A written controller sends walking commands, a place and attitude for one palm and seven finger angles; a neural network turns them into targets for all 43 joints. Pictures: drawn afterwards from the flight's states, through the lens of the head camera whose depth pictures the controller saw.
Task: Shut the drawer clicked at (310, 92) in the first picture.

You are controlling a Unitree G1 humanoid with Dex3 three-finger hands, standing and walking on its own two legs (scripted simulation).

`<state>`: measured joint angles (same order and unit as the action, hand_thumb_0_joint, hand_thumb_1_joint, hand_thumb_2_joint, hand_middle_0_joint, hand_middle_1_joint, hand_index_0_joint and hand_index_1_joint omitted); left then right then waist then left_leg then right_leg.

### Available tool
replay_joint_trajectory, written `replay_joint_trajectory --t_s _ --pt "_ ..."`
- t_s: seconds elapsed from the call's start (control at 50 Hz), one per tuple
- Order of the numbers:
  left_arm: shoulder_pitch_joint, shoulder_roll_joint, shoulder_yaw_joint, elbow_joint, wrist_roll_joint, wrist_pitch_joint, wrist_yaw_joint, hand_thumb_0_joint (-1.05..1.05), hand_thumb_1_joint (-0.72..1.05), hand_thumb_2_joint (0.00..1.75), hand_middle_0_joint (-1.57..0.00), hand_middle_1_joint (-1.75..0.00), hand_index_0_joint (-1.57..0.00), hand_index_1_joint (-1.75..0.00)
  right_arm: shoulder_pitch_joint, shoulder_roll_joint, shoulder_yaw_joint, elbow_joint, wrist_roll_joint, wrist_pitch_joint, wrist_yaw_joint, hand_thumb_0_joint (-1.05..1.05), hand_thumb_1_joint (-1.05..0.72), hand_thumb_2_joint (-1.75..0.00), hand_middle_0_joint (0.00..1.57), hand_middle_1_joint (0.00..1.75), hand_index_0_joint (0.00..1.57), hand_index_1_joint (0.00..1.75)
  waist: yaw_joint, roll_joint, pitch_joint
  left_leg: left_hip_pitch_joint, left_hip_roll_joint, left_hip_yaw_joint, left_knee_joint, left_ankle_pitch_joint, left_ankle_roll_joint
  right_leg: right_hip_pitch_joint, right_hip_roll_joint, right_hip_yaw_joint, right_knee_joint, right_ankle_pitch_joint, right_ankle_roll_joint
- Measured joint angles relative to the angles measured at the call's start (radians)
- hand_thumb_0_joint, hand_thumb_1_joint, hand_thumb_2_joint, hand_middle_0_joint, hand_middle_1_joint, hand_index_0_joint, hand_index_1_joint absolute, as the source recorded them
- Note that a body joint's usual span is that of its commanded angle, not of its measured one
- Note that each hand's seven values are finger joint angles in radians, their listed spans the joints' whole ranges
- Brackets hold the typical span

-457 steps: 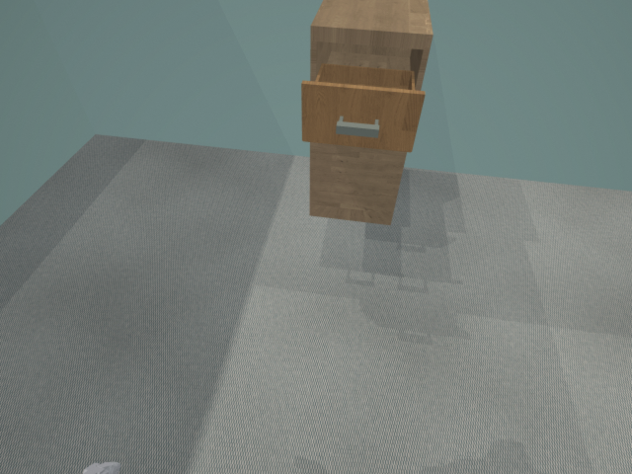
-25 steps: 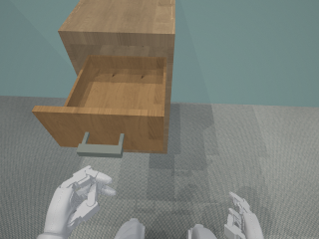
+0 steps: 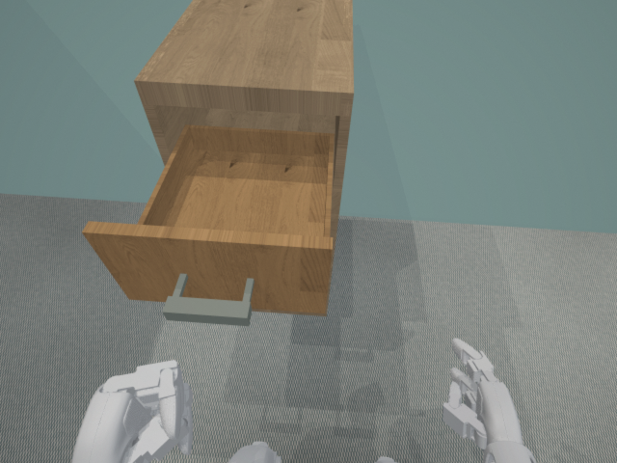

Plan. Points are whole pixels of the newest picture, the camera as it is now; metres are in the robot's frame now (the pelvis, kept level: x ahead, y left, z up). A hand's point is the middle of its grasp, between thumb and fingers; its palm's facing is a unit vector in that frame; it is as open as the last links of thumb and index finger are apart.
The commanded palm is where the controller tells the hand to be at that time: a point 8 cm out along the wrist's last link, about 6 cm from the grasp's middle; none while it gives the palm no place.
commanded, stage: raise the hand and make a fist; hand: left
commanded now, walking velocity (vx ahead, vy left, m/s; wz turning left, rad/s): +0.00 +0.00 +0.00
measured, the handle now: (212, 296) +0.34 +0.17 -0.01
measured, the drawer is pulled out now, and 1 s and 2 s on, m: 0.30 0.30 0.30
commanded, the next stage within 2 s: bring the fist close to the handle in 0.60 s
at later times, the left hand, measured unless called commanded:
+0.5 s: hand (179, 429) +0.15 +0.14 +0.09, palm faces +0.02 -1.00 -0.05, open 3.2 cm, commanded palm +0.11 +0.19 +0.10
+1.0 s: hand (201, 404) +0.18 +0.13 +0.07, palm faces -0.01 -1.00 -0.04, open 3.2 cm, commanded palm +0.15 +0.19 +0.07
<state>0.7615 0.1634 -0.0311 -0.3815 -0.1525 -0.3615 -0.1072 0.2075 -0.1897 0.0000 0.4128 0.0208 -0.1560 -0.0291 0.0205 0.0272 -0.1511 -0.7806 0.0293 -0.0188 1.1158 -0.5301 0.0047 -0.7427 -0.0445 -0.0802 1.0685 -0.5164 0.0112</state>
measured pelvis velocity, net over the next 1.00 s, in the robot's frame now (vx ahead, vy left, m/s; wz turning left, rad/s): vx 0.00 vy -0.01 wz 0.00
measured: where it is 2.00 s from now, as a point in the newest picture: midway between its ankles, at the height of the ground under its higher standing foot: outside the picture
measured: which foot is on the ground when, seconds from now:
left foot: down 0.00-1.00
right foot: down 0.00-1.00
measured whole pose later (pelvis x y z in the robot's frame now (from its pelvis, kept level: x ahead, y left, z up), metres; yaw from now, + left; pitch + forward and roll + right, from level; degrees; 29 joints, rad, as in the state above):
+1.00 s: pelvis +0.00 -0.01 -0.01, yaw +0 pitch +12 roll -2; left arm 0.64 0.17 -0.01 -0.28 -0.15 -0.36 -0.12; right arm 0.24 -0.21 0.01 0.44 0.02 -0.16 -0.04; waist 0.00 0.03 -0.15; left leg -0.82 0.03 -0.03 1.14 -0.53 -0.01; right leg -0.79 -0.04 -0.08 1.10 -0.53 0.00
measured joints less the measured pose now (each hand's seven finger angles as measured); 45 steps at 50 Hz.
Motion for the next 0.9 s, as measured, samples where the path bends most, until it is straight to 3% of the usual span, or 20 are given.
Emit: replay_joint_trajectory --t_s 0.14,0.3,0.52,0.76,0.9 --pt "0.006 0.004 -0.011 -0.035 0.003 0.031 -0.006 0.01 0.90 0.90 -1.38 -1.57 -1.38 -1.58 0.008 0.008 0.023 -0.016 0.001 0.014 0.005 0.01 -0.90 -0.90 0.21 0.30 0.20 0.30 0.012 0.008 0.003 0.013 -0.002 -0.006 -0.005 -0.002 0.001 0.018 -0.001 -0.006 -0.010 -0.002 0.001" --pt "0.038 0.003 -0.006 -0.068 0.003 0.051 -0.007 0.01 0.90 0.90 -1.40 -1.59 -1.39 -1.60 0.042 0.002 0.011 0.001 0.008 0.025 0.004 0.02 -0.90 -0.90 0.21 0.30 0.20 0.30 0.001 0.010 0.001 0.041 -0.001 0.000 -0.026 0.001 0.000 0.041 0.000 -0.001 -0.027 0.001 0.001" --pt "0.064 0.015 0.017 -0.053 -0.014 0.008 -0.005 0.01 0.90 0.90 -1.40 -1.60 -1.40 -1.60 0.057 -0.019 -0.016 0.018 0.011 0.013 -0.004 0.02 -0.90 -0.90 0.21 0.30 0.20 0.30 -0.009 0.008 0.003 0.029 0.002 -0.001 -0.018 0.002 -0.006 0.026 0.003 0.000 -0.012 -0.002 -0.005" --pt "0.019 0.015 0.028 -0.017 -0.025 0.016 -0.021 0.01 0.90 0.90 -1.40 -1.60 -1.40 -1.60 0.043 -0.013 -0.005 0.022 0.014 0.002 -0.012 0.02 -0.90 -0.90 0.21 0.30 0.20 0.30 -0.011 0.014 0.001 0.031 0.004 -0.006 -0.021 0.008 -0.010 0.028 0.006 -0.005 -0.015 0.002 -0.009" --pt "-0.061 0.004 0.020 0.056 -0.010 0.005 -0.020 0.01 0.90 0.90 -1.40 -1.60 -1.40 -1.60 0.035 -0.018 0.006 0.019 0.004 -0.007 -0.010 0.02 -0.90 -0.90 0.21 0.30 0.20 0.30 -0.013 0.008 0.004 -0.006 0.004 -0.008 -0.001 0.005 -0.012 -0.009 0.005 -0.005 0.007 -0.002 -0.011"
